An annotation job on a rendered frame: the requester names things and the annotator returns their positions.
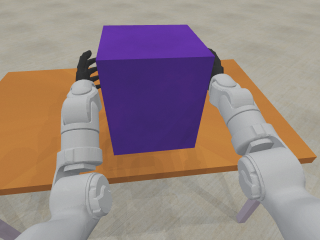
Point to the robot right forearm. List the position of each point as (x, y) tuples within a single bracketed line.
[(249, 131)]

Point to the right robot hand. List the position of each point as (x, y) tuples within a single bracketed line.
[(217, 68)]

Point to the carton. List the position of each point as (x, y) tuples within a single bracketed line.
[(154, 81)]

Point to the robot left forearm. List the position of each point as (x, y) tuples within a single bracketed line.
[(80, 147)]

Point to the left robot hand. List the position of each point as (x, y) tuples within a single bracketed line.
[(83, 73)]

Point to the table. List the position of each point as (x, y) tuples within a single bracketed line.
[(30, 138)]

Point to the right robot upper arm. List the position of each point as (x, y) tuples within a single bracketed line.
[(275, 179)]

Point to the left robot upper arm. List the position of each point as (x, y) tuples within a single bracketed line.
[(76, 204)]

